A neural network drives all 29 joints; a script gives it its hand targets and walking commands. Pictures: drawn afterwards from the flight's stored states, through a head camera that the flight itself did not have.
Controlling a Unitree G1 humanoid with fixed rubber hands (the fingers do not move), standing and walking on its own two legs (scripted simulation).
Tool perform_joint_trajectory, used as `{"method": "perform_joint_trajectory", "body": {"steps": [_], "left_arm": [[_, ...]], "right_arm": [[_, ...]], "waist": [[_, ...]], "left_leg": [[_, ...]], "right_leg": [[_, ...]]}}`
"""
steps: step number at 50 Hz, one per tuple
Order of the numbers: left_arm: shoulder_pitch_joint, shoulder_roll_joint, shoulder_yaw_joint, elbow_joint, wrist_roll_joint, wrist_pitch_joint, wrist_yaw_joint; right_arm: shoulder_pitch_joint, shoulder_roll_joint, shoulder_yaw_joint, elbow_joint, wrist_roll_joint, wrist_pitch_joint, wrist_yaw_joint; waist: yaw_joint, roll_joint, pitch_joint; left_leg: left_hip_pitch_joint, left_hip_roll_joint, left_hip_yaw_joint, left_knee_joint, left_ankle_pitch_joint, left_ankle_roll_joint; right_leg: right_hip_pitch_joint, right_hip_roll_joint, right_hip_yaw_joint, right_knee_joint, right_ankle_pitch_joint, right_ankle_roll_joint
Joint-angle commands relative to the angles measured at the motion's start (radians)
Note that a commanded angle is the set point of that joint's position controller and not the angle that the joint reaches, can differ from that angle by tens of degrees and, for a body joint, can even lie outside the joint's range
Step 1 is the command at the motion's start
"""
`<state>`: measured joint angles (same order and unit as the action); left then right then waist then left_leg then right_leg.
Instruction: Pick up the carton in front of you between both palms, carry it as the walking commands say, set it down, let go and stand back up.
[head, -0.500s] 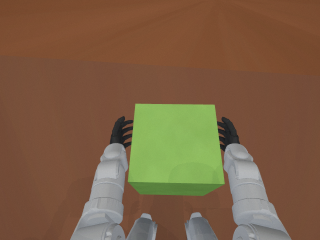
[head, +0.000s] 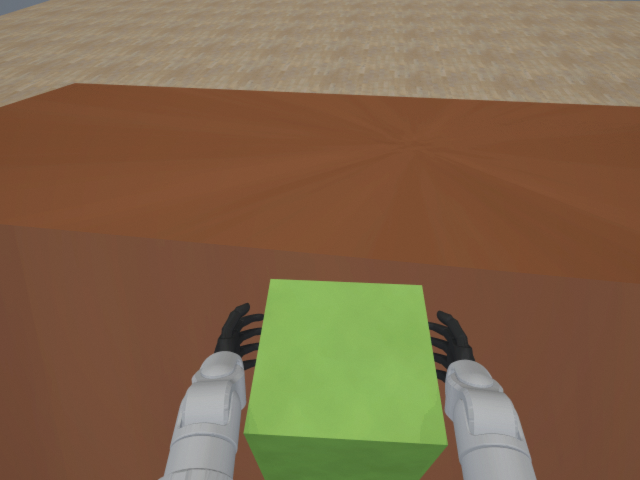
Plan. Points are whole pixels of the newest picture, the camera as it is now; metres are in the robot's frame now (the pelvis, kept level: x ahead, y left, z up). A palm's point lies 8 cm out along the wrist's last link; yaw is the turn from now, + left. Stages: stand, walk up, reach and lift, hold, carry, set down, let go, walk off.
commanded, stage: reach and lift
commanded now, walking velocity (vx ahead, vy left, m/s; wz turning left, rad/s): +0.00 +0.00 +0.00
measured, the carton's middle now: (341, 389) +0.29 +0.00 -0.06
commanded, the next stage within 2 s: hold in 1.04 s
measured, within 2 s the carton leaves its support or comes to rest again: neither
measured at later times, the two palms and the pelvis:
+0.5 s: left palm (228, 357) +0.28 +0.15 +0.03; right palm (465, 365) +0.28 -0.15 +0.03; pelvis -0.01 +0.00 +0.00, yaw +0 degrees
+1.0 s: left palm (225, 350) +0.29 +0.15 +0.04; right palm (464, 359) +0.28 -0.15 +0.04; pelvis +0.00 +0.00 +0.01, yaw +0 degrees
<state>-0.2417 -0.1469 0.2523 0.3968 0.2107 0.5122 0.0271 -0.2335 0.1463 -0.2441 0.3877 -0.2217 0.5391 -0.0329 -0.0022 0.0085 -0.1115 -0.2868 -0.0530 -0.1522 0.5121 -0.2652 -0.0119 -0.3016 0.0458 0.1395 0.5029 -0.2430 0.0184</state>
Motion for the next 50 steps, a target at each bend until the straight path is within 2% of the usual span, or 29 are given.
{"method": "perform_joint_trajectory", "body": {"steps": [1, 6, 8, 15, 22, 37, 50], "left_arm": [[-0.427, -0.991, -0.559, 0.023, -0.168, 0.054, -0.256], [-0.495, -0.974, -0.476, 0.070, -0.129, 0.081, -0.276], [-0.548, -0.989, -0.477, 0.068, -0.134, 0.076, -0.283], [-0.626, -1.004, -0.493, 0.051, -0.141, 0.071, -0.290], [-0.593, -0.980, -0.493, 0.037, -0.135, 0.083, -0.288], [-0.472, -0.954, -0.538, -0.073, -0.166, 0.116, -0.281], [-0.452, -0.957, -0.560, -0.124, -0.184, 0.151, -0.274]], "right_arm": [[-0.479, 0.951, 0.570, -0.032, 0.186, 0.025, 0.259], [-0.542, 0.942, 0.485, 0.021, 0.152, 0.052, 0.277], [-0.598, 0.958, 0.487, 0.019, 0.156, 0.047, 0.285], [-0.679, 0.989, 0.510, 0.007, 0.168, 0.044, 0.291], [-0.638, 0.979, 0.510, -0.002, 0.164, 0.058, 0.282], [-0.513, 0.958, 0.554, -0.114, 0.194, 0.093, 0.270], [-0.498, 0.938, 0.567, -0.163, 0.205, 0.123, 0.274]], "waist": [[-0.006, -0.006, -0.154], [0.000, 0.002, -0.045], [0.002, 0.003, -0.061], [0.006, -0.006, -0.142], [0.006, -0.010, -0.147], [0.003, -0.009, -0.158], [0.000, -0.001, -0.132]], "left_leg": [[0.110, -0.041, 0.060, -0.115, 0.230, -0.007], [0.074, -0.034, 0.074, -0.143, 0.051, 0.004], [0.074, -0.031, 0.077, -0.136, 0.023, 0.008], [0.102, -0.034, 0.085, -0.124, 0.042, 0.009], [0.135, -0.039, 0.091, -0.141, 0.102, 0.005], [0.213, -0.049, 0.080, -0.167, 0.275, -0.004], [0.236, -0.047, 0.072, -0.181, 0.290, -0.010]], "right_leg": [[0.179, 0.050, -0.066, -0.096, 0.214, -0.006], [0.156, 0.044, -0.080, -0.116, 0.049, -0.015], [0.159, 0.042, -0.082, -0.110, 0.020, -0.017], [0.195, 0.043, -0.082, -0.098, 0.041, -0.010], [0.226, 0.043, -0.080, -0.119, 0.106, -0.004], [0.293, 0.051, -0.072, -0.150, 0.275, 0.004], [0.296, 0.056, -0.074, -0.162, 0.266, 0.002]]}}
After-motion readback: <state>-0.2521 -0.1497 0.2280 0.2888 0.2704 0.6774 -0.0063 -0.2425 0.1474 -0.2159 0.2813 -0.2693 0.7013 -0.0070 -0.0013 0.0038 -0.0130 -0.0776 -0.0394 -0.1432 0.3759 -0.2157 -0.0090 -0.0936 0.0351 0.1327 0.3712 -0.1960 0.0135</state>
